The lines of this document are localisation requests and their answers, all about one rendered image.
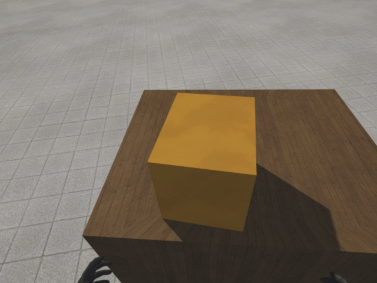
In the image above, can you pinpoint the carton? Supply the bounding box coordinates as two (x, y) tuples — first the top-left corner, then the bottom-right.
(147, 93), (257, 232)

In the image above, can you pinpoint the left robot hand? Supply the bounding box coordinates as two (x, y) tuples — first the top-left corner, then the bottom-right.
(77, 255), (112, 283)

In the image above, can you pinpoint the pedestal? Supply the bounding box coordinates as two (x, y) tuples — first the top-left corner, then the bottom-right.
(82, 89), (377, 283)

